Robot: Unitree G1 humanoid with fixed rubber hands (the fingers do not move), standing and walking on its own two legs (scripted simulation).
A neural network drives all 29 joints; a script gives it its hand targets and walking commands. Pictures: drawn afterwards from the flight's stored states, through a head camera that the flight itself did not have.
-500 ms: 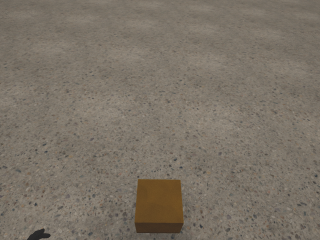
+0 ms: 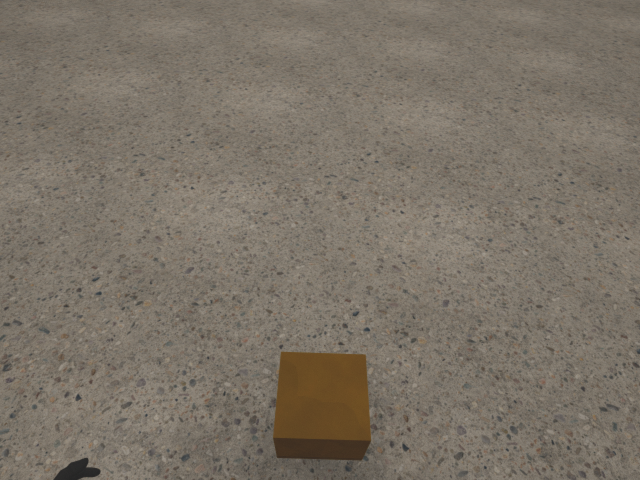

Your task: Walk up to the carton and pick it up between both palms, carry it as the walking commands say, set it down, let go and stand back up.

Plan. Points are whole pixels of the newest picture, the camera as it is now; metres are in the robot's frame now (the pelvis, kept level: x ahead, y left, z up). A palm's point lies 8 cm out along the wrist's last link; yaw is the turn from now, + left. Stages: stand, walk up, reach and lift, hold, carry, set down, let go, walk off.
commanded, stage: walk up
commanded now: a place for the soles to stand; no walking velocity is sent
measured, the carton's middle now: (321, 406) +0.44 +0.00 -0.65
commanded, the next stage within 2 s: reach and lift in 1.48 s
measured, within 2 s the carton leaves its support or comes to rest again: neither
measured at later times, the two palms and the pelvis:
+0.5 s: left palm out of the picture +0.08 +0.33 -0.07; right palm out of the picture +0.10 -0.34 -0.07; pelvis +0.00 +0.00 +0.00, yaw +2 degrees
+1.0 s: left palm out of the picture +0.07 +0.33 -0.07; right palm out of the picture +0.11 -0.33 -0.07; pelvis +0.00 +0.00 +0.00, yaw +4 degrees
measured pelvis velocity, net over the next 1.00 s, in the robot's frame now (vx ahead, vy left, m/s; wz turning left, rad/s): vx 0.00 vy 0.00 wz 0.07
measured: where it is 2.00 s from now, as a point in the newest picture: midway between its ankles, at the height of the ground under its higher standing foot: outside the picture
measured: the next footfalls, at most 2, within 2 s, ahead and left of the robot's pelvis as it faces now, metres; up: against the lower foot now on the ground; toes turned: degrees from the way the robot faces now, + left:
none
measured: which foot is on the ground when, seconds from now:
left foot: down 0.00-1.00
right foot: down 0.00-1.00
